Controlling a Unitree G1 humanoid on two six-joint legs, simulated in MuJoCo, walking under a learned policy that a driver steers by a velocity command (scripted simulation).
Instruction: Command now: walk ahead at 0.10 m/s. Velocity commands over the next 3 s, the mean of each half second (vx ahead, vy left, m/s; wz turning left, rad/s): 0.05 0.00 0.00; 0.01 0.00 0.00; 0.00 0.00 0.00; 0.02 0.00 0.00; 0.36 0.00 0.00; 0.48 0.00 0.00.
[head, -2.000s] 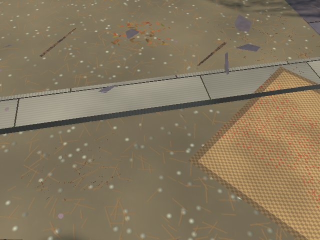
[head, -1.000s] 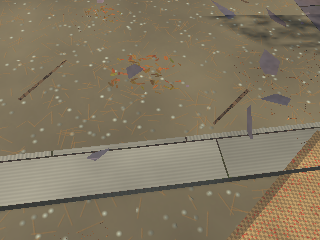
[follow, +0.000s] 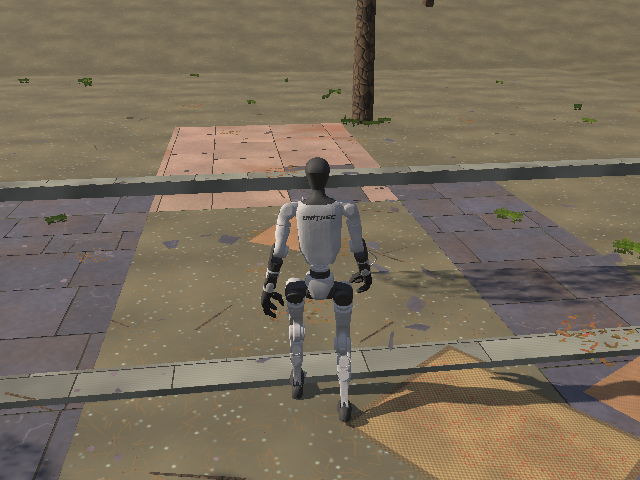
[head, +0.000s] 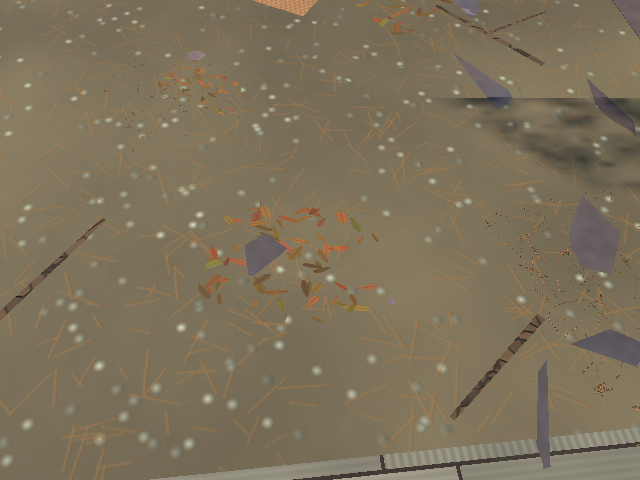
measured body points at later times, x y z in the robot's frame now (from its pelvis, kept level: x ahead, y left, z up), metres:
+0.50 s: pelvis +0.03 +0.00 -0.01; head +0.04 +0.00 +0.44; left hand +0.07 +0.23 -0.17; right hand +0.09 -0.26 -0.16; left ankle +0.04 +0.15 -0.75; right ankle +0.00 -0.10 -0.75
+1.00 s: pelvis +0.02 +0.03 -0.01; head +0.03 +0.03 +0.44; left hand +0.02 +0.26 -0.17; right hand +0.06 -0.21 -0.16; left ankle +0.04 +0.15 -0.75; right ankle +0.00 -0.10 -0.75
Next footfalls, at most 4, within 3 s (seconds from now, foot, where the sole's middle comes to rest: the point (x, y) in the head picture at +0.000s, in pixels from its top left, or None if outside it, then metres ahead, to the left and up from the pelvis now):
0.20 right None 0.04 -0.10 -0.78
0.44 left None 0.08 0.15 -0.78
2.64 left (288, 454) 0.47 0.09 -0.74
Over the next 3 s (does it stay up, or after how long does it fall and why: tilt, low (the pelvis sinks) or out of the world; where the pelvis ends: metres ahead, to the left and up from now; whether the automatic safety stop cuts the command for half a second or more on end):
stays up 0.48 0.00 0.04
